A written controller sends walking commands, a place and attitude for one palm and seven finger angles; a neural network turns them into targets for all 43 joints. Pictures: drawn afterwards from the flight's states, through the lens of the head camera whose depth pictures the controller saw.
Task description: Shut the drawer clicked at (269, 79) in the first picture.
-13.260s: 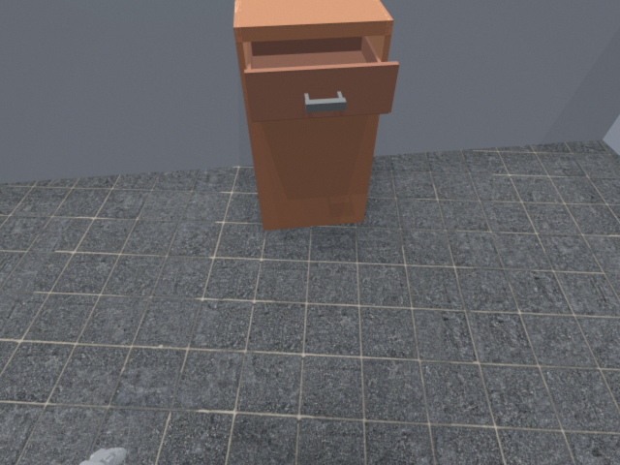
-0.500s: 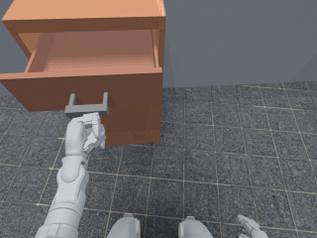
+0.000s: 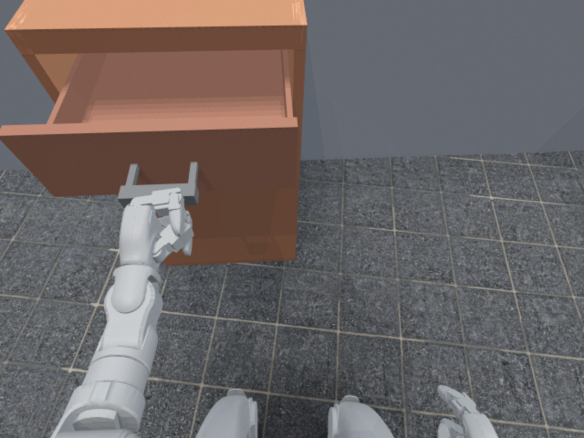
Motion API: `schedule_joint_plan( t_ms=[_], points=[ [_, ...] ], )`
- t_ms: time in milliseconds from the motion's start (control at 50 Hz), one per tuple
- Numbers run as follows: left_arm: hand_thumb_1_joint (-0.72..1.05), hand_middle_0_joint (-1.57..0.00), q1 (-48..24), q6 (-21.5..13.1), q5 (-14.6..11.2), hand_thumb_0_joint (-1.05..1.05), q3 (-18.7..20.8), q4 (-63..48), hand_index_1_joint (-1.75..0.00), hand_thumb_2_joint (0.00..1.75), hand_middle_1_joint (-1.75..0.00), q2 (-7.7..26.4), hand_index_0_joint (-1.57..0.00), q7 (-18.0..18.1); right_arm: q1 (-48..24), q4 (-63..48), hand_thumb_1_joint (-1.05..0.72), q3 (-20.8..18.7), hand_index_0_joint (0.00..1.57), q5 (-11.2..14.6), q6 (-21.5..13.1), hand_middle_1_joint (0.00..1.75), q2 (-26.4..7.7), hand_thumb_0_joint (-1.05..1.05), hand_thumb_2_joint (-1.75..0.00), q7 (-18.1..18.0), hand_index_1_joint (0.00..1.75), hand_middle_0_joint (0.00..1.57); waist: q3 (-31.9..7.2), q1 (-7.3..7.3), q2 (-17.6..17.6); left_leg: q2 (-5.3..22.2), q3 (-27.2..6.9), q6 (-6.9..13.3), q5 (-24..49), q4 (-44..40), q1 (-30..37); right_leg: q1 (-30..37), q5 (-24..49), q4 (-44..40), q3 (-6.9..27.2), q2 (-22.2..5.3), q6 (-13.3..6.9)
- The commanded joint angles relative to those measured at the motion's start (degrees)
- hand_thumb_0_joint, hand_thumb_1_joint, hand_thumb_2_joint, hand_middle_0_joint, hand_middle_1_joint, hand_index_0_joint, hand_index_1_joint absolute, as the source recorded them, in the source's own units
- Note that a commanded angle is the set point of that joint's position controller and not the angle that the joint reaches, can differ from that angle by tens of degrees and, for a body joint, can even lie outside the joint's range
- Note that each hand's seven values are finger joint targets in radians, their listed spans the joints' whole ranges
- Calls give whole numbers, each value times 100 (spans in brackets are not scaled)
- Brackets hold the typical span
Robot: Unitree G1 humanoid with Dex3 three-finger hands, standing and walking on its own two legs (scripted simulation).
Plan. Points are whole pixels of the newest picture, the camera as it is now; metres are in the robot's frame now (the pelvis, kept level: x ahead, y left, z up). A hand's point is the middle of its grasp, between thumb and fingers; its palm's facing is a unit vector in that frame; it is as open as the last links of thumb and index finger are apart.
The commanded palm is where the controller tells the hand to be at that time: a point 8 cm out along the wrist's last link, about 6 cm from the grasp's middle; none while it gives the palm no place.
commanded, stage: push the drawer shut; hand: left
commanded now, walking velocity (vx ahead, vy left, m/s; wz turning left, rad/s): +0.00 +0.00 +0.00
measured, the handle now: (161, 182) +0.46 +0.21 +0.04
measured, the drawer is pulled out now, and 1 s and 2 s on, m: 0.18 0.04 0.00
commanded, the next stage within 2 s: pull the fist back off the drawer in 1.64 s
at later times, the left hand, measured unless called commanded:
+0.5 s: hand (190, 193) +0.44 +0.16 +0.04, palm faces +0.07 -1.00 -0.04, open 3.1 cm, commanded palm +0.43 +0.21 +0.04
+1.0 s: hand (194, 154) +0.52 +0.17 +0.04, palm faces +0.07 -1.00 -0.03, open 2.9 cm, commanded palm +0.50 +0.21 +0.04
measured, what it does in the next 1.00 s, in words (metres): stands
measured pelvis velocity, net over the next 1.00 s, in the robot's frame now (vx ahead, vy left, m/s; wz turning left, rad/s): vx -0.01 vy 0.01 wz -0.03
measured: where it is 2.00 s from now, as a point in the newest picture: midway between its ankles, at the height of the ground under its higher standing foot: outside the picture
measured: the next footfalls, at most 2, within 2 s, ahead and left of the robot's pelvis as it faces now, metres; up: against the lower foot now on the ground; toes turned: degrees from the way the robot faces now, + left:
none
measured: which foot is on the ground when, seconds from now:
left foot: down 0.00-1.00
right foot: down 0.00-1.00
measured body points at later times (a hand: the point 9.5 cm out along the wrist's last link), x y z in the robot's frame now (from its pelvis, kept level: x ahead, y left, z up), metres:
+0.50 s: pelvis -0.02 +0.00 -0.01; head +0.09 +0.00 +0.43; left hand +0.43 +0.21 +0.05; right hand +0.04 -0.26 -0.13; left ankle +0.03 +0.11 -0.65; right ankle +0.02 -0.09 -0.65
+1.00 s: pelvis -0.01 +0.01 -0.02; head +0.14 +0.03 +0.41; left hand +0.51 +0.22 +0.05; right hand -0.01 -0.25 -0.13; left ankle +0.03 +0.11 -0.65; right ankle +0.02 -0.09 -0.65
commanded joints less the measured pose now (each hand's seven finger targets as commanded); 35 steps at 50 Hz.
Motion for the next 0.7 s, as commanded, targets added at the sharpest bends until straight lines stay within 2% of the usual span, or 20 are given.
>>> schedule_joint_plan(
  t_ms=[0,40,60,100,120,160,180,240,280,320,340,380,420,460,500,560,580,620,660,680],
  points=[
    [90,-140,-2414,-396,-66,0,180,-1040,-160,90,-160,747,-140,26,367,-452,-90,-293,20,29,-180,30,-790,0,-90,-61,30,20,-2138,-276,-73,-228,-398,1,1241,-728,1364,1008,1574,-948,588,179,185],
    [90,-140,-2538,-443,-48,0,358,-870,-160,90,-160,954,-140,39,398,-409,-90,-284,20,26,-184,30,-800,0,-90,-82,30,20,-2145,-262,-102,-239,-399,8,1155,-723,1268,1036,1497,-946,622,179,183],
    [90,-140,-2748,-463,-64,0,289,-828,-160,90,-160,887,-140,29,402,-387,-90,-274,20,21,-192,30,-791,0,-90,-85,30,20,-2129,-327,-144,-252,-380,28,1106,-698,1194,1053,1485,-977,657,170,203],
    [90,-140,-2976,-488,-54,0,481,-550,-160,90,-160,1132,-140,11,423,-329,-90,-264,20,25,-197,30,-799,0,-90,-114,30,20,-2066,-330,-198,-264,-359,31,856,-682,986,1095,1220,-1054,744,153,217],
    [90,-140,-3192,-510,-43,0,521,-489,-160,90,-160,1253,-140,-7,441,-307,-90,-251,20,27,-198,30,-817,0,-90,-135,30,20,-2022,-360,-85,-257,-380,40,826,-677,972,1010,1166,-1034,747,163,199],
    [90,-140,-3605,-533,-40,0,475,-232,-160,90,-160,1222,-140,-51,456,-245,-90,-231,20,31,-198,30,-804,0,-90,-150,30,20,-1980,-440,82,-260,-383,33,659,-671,976,842,957,-1064,753,159,206],
    [90,-140,-3749,-554,-48,0,615,-99,-160,90,-160,1377,-140,-54,506,-208,-90,-232,20,27,-197,30,-826,0,-90,-163,30,20,-2004,-449,-35,-254,-407,35,585,-676,941,850,849,-1076,749,160,209],
    [90,-140,-3928,-618,-38,0,672,97,-160,90,-160,1430,-140,-94,581,-187,-90,-245,20,9,-215,30,-846,0,-90,-165,30,20,-2392,-424,161,-249,-435,30,794,-652,1147,827,1036,-977,710,173,188],
    [90,-140,-4230,-642,-45,0,631,273,-160,90,-160,1393,-140,-105,631,-149,-90,-237,20,-4,-213,30,-853,0,-90,-139,30,20,-2312,-484,242,-253,-443,25,738,-652,1130,724,954,-998,692,175,192],
    [90,-140,-4273,-665,-32,0,811,539,-160,90,-160,1595,-140,-109,725,-139,-90,-242,20,-23,-210,30,-899,0,-90,-132,30,20,-2351,-490,40,-241,-483,49,710,-655,1047,724,895,-977,686,207,188],
    [90,-140,-4306,-674,-35,0,806,655,-160,90,-160,1557,-140,-125,734,-135,-90,-243,20,-23,-207,30,-894,0,-90,-116,30,20,-2345,-490,77,-256,-451,50,685,-640,986,739,890,-999,717,193,198],
    [90,-140,-4565,-691,0,0,921,856,-160,90,-160,1757,-140,-145,786,-120,-90,-233,20,-32,-183,30,-912,0,-90,-106,30,20,-2246,-526,92,-254,-436,55,548,-604,815,720,742,-1020,764,193,200],
    [90,-140,-4739,-685,27,0,1008,1082,-160,90,-160,1907,-140,-169,869,-115,-90,-230,20,-46,-161,30,-957,0,-90,-106,30,20,-2253,-593,-47,-248,-463,86,482,-572,710,677,660,-1011,774,207,200],
    [90,-140,-5025,-667,92,0,974,1245,-160,90,-160,1925,-140,-171,925,-89,-90,-216,20,-50,-140,30,-963,0,-90,-97,30,20,-2212,-656,208,-238,-471,75,476,-559,736,464,643,-959,729,209,194],
    [90,-140,-5162,-639,120,0,1025,1437,-160,90,-160,1977,-140,-154,1023,-76,-90,-222,20,-70,-123,30,-996,0,-90,-71,30,20,-2238,-695,157,-228,-515,79,441,-546,749,350,567,-940,697,230,194],
    [90,-140,-5232,-611,187,0,1189,1570,-160,90,-160,2172,-140,-124,1152,-82,-90,-236,20,-100,-68,30,-1043,0,-90,-58,30,20,-2525,-690,183,-220,-524,86,716,-477,806,392,815,-854,676,243,193],
    [90,-140,-5392,-595,194,0,1111,1578,-160,90,-160,2108,-140,-128,1176,-70,-90,-225,20,-109,-56,30,-1023,0,-90,-43,30,20,-2486,-751,315,-214,-524,85,705,-470,815,325,796,-863,671,244,198],
    [90,-140,-5480,-569,233,0,1237,1753,-160,90,-160,2300,-140,-114,1275,-48,-90,-226,20,-125,-18,30,-1078,0,-90,-31,30,20,-2421,-796,195,-200,-573,94,645,-465,757,238,705,-847,645,267,190],
    [90,-140,-5667,-544,277,0,1204,1770,-160,90,-160,2296,-140,-115,1321,-61,-90,-215,20,-137,11,30,-1071,0,-90,-12,30,20,-2534,-827,356,-191,-580,95,738,-438,802,183,771,-809,634,274,192],
    [90,-140,-5693,-549,284,0,1330,1702,-160,90,-160,2439,-140,-114,1362,-55,-90,-234,20,-148,27,30,-1086,0,-90,-8,30,20,-2691,-798,370,-184,-571,95,814,-403,856,236,831,-795,642,275,193]
  ],
)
